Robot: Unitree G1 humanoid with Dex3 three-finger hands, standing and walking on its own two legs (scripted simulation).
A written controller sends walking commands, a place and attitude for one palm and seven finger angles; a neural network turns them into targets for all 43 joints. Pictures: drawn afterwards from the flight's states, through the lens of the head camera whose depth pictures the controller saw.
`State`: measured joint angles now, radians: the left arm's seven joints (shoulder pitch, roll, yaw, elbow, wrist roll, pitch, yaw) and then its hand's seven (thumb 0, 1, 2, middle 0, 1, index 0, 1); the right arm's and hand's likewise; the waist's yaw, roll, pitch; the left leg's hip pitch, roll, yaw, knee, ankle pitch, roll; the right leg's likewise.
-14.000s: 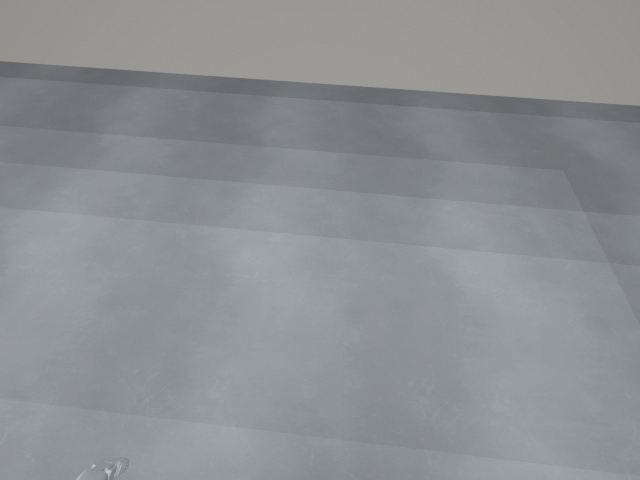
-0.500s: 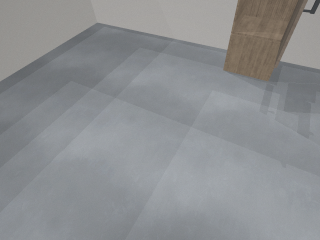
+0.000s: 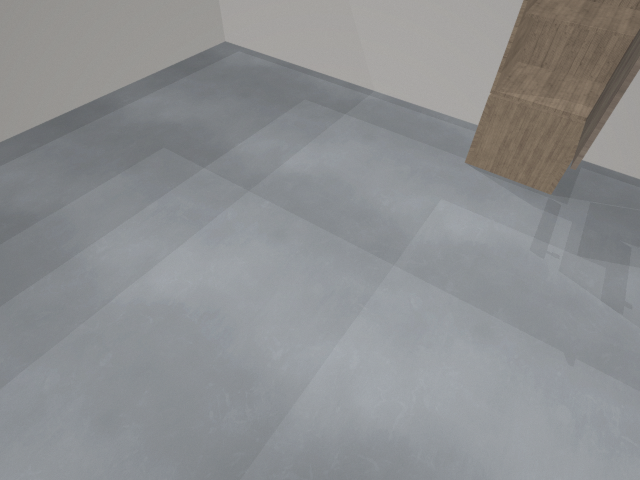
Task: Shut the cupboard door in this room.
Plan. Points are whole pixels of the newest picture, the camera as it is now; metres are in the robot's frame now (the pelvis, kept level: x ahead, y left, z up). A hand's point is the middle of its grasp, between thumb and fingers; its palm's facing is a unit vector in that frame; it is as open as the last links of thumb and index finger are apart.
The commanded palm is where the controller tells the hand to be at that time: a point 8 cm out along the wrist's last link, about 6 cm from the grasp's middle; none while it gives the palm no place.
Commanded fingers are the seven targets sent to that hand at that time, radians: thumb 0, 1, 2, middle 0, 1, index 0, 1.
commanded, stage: turn or walk to find it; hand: left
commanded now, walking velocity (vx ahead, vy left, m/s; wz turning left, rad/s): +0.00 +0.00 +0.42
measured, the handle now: out of the picture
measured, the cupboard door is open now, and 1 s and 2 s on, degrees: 92 92 92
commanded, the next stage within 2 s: stand and wait in 0.22 s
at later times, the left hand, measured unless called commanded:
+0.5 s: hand out of the picture +0.05 +0.21 -0.16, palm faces +0.11 -0.96 -0.24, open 7.4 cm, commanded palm none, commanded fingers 0.00 0.90 0.90 -0.20 -0.30 -0.20 -0.30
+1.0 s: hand out of the picture -0.07 +0.14 -0.17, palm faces +0.17 -0.97 -0.19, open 7.3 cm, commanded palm none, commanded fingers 0.00 0.90 0.90 -0.20 -0.30 -0.20 -0.30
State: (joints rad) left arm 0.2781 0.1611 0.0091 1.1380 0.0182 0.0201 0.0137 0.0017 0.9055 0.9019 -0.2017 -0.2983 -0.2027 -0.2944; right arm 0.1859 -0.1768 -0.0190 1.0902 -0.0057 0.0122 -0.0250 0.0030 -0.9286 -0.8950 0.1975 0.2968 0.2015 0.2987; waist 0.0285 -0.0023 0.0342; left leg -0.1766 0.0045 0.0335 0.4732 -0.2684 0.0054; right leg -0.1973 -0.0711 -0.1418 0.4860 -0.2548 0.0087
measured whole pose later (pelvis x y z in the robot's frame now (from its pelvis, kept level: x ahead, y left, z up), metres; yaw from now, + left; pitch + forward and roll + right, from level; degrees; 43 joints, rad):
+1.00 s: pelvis -0.02 -0.03 +0.00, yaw +8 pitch -2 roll +0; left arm 0.30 0.15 0.00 1.14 0.01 0.01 0.02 0.00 0.91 0.90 -0.20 -0.30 -0.20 -0.29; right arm 0.27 -0.17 -0.01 1.15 0.00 0.01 -0.03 0.01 -0.90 -0.90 0.19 0.30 0.20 0.30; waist 0.01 0.01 0.06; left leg -0.20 0.02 -0.06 0.44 -0.20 -0.04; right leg -0.14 0.01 -0.05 0.44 -0.27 -0.02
